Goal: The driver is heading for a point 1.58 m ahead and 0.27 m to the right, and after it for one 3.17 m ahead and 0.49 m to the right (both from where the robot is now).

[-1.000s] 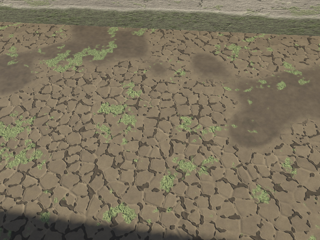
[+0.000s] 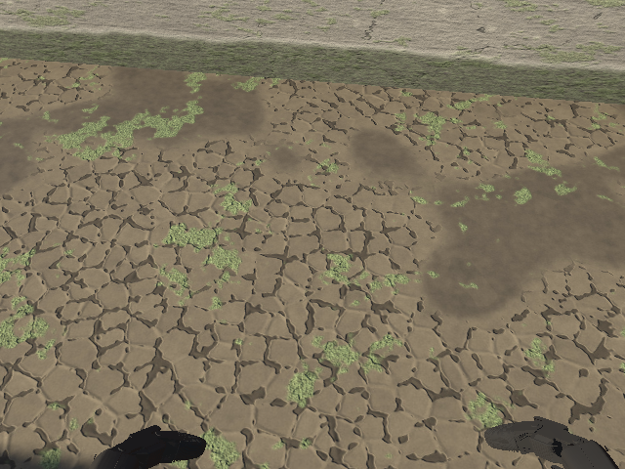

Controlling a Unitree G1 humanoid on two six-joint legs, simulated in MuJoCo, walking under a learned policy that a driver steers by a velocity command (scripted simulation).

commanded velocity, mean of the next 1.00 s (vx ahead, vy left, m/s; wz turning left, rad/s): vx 0.50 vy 0.00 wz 0.00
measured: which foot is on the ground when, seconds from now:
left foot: down 0.00-1.00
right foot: down 0.00-1.00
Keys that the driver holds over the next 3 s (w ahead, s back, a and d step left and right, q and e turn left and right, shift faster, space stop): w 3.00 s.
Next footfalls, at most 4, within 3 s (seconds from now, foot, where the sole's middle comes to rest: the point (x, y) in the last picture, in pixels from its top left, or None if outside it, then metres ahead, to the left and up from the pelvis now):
none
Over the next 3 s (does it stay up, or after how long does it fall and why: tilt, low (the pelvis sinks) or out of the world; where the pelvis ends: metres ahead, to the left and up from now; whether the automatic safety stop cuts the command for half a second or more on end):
stays up -0.01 -0.03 0.01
